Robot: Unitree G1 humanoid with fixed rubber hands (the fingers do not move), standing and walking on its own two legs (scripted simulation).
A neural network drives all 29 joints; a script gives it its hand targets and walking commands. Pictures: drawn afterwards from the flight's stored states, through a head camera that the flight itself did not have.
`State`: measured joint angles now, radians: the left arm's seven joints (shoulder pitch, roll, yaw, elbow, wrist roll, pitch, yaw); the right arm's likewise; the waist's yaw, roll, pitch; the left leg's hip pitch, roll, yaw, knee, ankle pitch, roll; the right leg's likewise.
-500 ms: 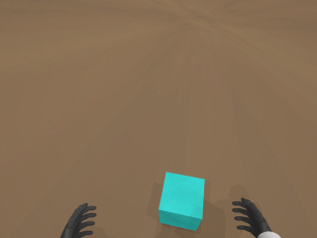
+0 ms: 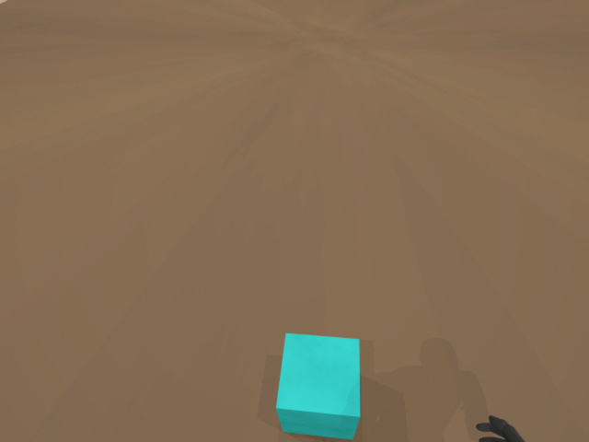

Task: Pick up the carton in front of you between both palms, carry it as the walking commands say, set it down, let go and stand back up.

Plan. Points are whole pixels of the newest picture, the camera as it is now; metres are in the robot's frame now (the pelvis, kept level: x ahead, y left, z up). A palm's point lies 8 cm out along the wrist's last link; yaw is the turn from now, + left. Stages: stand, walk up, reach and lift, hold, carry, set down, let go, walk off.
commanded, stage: stand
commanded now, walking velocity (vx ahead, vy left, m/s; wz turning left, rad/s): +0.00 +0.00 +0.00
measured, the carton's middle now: (319, 387) +0.41 -0.03 -0.64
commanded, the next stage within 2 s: none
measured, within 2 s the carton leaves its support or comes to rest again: neither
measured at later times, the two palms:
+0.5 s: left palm out of the picture +0.13 +0.24 -0.11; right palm out of the picture +0.06 -0.28 -0.12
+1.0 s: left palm out of the picture +0.11 +0.25 -0.11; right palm out of the picture +0.00 -0.27 -0.13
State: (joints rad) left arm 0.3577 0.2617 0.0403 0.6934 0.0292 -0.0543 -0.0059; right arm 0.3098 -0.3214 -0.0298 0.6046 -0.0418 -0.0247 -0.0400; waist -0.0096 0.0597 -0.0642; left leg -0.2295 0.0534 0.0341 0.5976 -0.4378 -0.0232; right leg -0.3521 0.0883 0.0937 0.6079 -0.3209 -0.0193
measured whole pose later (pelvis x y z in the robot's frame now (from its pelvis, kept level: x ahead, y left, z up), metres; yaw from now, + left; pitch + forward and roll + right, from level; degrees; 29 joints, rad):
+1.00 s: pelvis +0.00 +0.00 -0.01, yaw -8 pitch +2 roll +1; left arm 0.35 0.24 0.02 0.72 0.02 0.01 0.04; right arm 0.38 -0.29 -0.01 0.75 -0.02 0.05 -0.06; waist -0.02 0.01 -0.03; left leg -0.16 0.06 0.17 0.62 -0.49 -0.02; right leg -0.39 0.12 0.20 0.74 -0.38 -0.02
